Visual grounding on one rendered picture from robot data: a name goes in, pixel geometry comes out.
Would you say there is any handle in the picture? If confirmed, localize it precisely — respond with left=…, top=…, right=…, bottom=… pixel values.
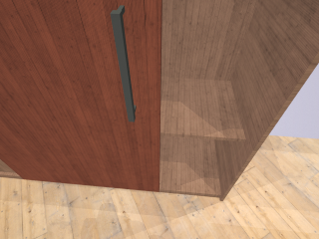
left=110, top=5, right=137, bottom=122

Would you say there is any wardrobe door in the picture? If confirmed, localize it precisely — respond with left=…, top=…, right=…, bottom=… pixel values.
left=0, top=0, right=162, bottom=192
left=0, top=159, right=15, bottom=173

